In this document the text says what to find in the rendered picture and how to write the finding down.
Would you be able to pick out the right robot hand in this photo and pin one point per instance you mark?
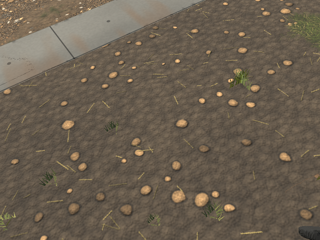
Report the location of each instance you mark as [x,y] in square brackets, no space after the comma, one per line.
[310,232]

